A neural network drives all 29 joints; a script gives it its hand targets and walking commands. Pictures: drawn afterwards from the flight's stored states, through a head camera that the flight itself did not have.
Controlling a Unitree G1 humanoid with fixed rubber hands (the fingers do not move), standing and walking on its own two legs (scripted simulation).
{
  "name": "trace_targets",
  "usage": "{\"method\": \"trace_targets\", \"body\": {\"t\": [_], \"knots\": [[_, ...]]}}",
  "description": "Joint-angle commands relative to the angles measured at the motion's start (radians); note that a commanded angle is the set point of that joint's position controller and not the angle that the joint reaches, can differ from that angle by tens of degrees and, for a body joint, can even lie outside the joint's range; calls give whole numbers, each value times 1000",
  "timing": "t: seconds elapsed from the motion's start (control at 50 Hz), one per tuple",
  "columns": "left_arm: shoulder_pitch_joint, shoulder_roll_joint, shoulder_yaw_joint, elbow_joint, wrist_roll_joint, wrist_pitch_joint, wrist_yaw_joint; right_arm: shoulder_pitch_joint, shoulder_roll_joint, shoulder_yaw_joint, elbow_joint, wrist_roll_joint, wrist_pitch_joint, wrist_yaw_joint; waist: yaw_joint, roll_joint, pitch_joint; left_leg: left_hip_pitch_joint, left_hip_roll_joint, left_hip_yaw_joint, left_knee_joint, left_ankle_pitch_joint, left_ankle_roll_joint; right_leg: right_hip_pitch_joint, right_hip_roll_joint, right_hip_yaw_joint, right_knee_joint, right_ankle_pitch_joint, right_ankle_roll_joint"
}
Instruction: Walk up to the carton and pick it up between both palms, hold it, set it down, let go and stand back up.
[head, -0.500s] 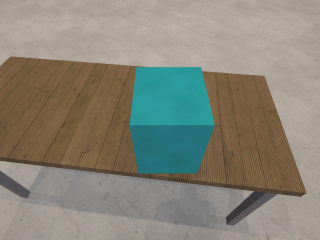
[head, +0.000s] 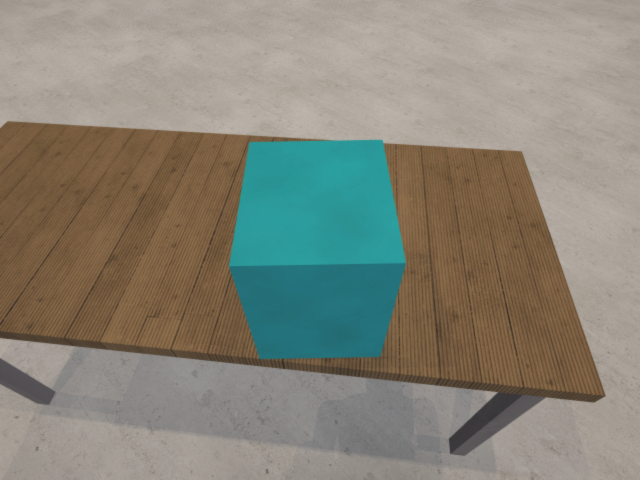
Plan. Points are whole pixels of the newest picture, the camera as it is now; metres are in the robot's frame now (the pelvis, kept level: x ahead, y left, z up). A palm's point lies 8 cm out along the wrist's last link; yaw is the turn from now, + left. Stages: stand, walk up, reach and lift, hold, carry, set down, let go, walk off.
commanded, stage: walk up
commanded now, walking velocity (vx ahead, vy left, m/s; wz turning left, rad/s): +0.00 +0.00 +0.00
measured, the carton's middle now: (318, 254) +0.42 +0.00 -0.01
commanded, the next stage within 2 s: none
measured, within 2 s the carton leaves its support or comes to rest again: neither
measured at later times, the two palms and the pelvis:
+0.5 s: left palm out of the picture -0.05 +0.18 -0.14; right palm out of the picture -0.04 -0.21 -0.15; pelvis +0.00 -0.02 +0.00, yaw +0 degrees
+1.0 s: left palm out of the picture -0.07 +0.19 -0.14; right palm out of the picture -0.06 -0.21 -0.15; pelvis -0.01 -0.02 +0.00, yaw +0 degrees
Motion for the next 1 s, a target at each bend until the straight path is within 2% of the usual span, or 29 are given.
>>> {"method": "trace_targets", "body": {"t": [0.0, 0.16, 0.68, 0.7, 0.8, 0.92, 0.94, 0.96, 0.98], "knots": [[118, 69, 11, 8, 1, -2, 2, 102, -62, -8, 10, -2, 4, -5, 4, -31, 52, -4, 74, -55, -40, 214, 21, -17, -113, 98, -82, 329, -14], [117, 73, 15, 12, 2, -3, 1, 79, -61, -5, 23, -1, 7, -7, 4, -21, 57, 1, 80, -52, -47, 203, 13, -12, -106, 97, -96, 321, -19], [130, 68, 14, 18, 2, 1, -3, 86, -55, 5, 55, -4, 11, -6, 12, -10, 78, -29, 86, -52, -68, 146, 2, -36, -91, 103, -126, 169, -29], [145, 85, 16, 19, 4, 1, -4, 90, -61, 9, 48, -12, 12, -7, 18, 8, 88, -31, 73, -50, -60, 142, 10, -33, -94, 109, -121, 189, -32], [147, 84, 15, 18, 3, 3, -6, 99, -59, 12, 41, -11, 13, -8, 16, -19, 84, -35, 71, -47, -51, 123, 14, -42, -95, 111, -124, 177, -36], [147, 85, 12, 14, 3, 5, -7, 107, -60, 17, 34, -10, 13, -7, 14, -15, 87, -36, 72, -51, -51, 123, 15, -53, -93, 111, -125, 153, -37], [146, 86, 5, 5, 12, 6, -7, 128, -62, 19, 36, -5, 10, -6, 11, -34, 73, -31, 72, -53, -52, 124, 18, -43, -90, 101, -129, 126, -37], [124, 254, 53, -76, 40, 7, 21, 34, -271, -72, -16, -13, 41, -14, 80, 112, 154, -287, 15, 39, 208, 151, -30, 15, -326, 254, 10, 791, -89], [219, 295, 66, -59, 37, 12, 35, 40, -220, -80, -41, -35, 61, -18, 104, -39, 73, -360, -9, 54, 403, -275, -52, 98, -465, 332, 38, 1147, -170]]}}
